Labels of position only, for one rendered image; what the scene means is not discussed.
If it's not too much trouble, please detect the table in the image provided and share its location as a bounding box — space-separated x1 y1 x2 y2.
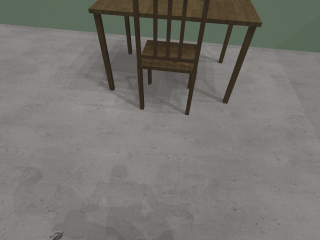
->
88 0 262 104

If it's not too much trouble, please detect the chair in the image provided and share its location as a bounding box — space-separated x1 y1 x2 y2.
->
132 0 210 115

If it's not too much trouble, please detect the robot left hand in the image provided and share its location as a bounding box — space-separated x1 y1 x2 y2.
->
39 230 64 240

